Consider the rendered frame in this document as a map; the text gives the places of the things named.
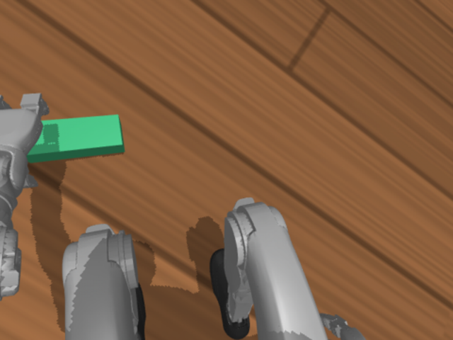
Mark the carton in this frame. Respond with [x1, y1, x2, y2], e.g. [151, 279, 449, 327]
[26, 115, 125, 163]

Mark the right robot foot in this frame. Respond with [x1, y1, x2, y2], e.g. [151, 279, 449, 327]
[210, 249, 250, 340]

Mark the right robot hand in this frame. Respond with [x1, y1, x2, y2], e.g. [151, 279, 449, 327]
[319, 313, 366, 340]

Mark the left robot hand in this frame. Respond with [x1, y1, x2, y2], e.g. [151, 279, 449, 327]
[0, 93, 50, 188]

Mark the left robot arm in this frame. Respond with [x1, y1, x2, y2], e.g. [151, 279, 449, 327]
[0, 145, 28, 301]

